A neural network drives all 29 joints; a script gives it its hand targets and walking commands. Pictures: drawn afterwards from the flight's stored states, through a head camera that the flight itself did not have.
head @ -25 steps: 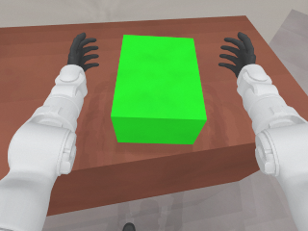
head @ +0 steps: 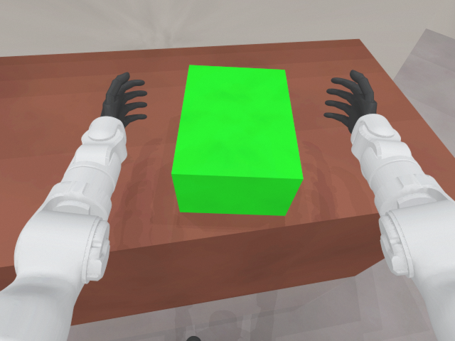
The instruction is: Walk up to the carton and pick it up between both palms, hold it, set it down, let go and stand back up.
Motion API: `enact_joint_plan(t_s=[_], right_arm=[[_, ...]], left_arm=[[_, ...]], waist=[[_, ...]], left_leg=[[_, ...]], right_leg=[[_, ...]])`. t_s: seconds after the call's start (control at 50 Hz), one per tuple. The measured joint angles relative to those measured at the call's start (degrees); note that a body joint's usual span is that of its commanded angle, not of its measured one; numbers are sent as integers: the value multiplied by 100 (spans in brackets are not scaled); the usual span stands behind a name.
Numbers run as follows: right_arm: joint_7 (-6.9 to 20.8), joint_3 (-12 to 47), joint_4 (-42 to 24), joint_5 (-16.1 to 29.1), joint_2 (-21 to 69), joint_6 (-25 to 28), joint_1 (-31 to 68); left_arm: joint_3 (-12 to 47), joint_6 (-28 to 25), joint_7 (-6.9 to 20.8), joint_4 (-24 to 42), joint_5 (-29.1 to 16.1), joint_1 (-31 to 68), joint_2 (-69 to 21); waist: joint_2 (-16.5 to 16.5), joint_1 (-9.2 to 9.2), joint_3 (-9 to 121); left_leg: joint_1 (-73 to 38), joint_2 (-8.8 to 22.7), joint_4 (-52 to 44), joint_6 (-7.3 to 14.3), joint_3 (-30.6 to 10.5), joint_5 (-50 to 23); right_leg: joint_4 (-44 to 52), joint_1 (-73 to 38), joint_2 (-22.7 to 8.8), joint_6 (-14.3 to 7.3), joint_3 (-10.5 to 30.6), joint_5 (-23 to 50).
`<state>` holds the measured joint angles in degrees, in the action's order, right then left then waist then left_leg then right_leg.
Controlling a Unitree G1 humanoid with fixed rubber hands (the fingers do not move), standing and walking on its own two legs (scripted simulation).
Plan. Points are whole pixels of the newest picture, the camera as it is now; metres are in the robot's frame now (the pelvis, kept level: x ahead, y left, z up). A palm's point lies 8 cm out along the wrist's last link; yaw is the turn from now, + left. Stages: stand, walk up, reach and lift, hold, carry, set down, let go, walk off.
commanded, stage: set down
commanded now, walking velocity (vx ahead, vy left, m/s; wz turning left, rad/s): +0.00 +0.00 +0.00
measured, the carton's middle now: (235, 137) +0.53 +0.05 +0.01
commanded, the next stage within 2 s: none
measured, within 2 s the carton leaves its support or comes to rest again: neither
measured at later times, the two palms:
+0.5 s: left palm (112, 152) +0.39 +0.25 +0.10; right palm (362, 155) +0.43 -0.17 +0.11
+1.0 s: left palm (111, 200) +0.32 +0.23 +0.06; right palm (365, 209) +0.35 -0.18 +0.06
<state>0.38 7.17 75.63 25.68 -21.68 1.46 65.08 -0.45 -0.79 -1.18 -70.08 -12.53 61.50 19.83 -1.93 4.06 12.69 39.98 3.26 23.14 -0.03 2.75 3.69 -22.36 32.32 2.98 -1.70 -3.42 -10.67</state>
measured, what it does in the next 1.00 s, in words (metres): stands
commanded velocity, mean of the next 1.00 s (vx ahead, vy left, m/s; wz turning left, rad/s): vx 0.00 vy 0.00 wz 0.00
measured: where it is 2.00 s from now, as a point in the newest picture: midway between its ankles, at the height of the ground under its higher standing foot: outside the picture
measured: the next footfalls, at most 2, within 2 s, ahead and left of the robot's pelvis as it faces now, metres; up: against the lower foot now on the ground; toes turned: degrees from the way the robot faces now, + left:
none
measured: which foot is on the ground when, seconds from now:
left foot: down 0.00-1.00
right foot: down 0.00-1.00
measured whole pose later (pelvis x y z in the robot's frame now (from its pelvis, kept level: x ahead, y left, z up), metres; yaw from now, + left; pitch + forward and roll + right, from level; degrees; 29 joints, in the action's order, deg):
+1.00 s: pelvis +0.01 -0.01 +0.01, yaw +0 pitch +3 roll +0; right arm -2.1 3.9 35.8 18.8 -13.5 2.7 20.1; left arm -6.5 6.6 -0.7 -24.9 -8.1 16.0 13.4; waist -2.2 2.2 2.5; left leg 18.0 2.2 20.6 -0.3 3.5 5.9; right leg -21.0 11.0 2.0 -2.2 -2.6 -13.5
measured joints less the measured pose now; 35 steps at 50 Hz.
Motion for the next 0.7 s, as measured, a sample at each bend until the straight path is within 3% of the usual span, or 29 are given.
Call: enact_joint_plan(t_s=[0.2, 0.42, 0.7], right_arm=[[-68, -225, -707, -273, 243, -59, -722], [-163, 25, -897, -103, 274, 11, -1243], [-136, -111, -2105, -257, 510, 163, -2639]], left_arm=[[16, -14, -211, 688, -203, -697, -111], [-227, 159, -102, 1126, 193, -1219, -283], [-407, 347, -48, 2729, 310, -2832, -366]], waist=[[81, 17, 35], [33, -25, -257], [42, -120, -685]], left_leg=[[70, 27, 159, 18, -10, 10], [-625, 1, 150, 15, 10, 101], [-1379, -44, 3, 6, 19, 156]], right_leg=[[-188, 84, 19, -22, -11, -25], [-182, -607, -7, -13, 12, -119], [-21, -1371, -40, -25, 22, -173]])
